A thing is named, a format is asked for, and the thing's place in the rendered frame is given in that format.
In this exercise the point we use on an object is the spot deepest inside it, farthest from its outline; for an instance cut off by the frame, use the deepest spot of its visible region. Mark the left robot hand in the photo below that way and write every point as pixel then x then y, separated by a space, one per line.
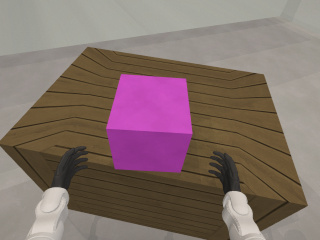
pixel 66 168

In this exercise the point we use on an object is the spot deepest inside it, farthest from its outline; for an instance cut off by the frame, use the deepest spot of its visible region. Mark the robot right forearm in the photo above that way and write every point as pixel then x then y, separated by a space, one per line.
pixel 238 216

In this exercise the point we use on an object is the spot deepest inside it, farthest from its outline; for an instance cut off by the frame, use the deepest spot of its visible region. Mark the pedestal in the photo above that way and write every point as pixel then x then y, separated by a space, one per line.
pixel 231 112

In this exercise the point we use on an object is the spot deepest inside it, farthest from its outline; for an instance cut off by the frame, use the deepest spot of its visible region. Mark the robot left forearm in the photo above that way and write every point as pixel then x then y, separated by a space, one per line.
pixel 51 213

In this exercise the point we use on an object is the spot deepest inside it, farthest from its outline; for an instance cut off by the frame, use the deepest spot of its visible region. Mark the carton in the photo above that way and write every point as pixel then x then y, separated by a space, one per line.
pixel 149 127

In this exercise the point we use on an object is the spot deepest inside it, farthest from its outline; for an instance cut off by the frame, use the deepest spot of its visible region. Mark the right robot hand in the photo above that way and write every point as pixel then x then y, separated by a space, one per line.
pixel 229 174

